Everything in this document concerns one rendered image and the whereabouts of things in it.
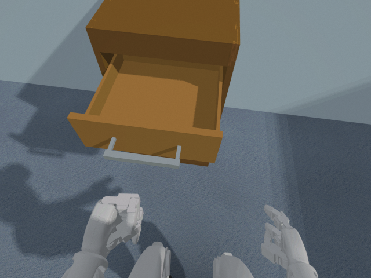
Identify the robot left forearm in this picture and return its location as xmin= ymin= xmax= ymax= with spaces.
xmin=62 ymin=251 xmax=108 ymax=278

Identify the cabinet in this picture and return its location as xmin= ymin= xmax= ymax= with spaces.
xmin=85 ymin=0 xmax=240 ymax=167

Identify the robot right thigh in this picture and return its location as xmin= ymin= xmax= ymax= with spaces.
xmin=213 ymin=255 xmax=254 ymax=278

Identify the robot right forearm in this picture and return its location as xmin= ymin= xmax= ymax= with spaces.
xmin=286 ymin=262 xmax=318 ymax=278

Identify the robot left thigh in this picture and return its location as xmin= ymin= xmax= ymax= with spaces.
xmin=128 ymin=245 xmax=171 ymax=278

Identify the handle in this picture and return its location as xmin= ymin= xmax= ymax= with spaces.
xmin=103 ymin=137 xmax=181 ymax=169

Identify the drawer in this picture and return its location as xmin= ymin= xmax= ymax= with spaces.
xmin=67 ymin=54 xmax=223 ymax=163

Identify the robot thigh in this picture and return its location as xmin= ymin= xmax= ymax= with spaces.
xmin=213 ymin=255 xmax=254 ymax=278
xmin=128 ymin=245 xmax=171 ymax=278

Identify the robot left hand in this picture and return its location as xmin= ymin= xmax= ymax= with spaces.
xmin=81 ymin=193 xmax=144 ymax=258

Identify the robot right hand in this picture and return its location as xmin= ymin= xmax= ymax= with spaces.
xmin=261 ymin=205 xmax=309 ymax=271

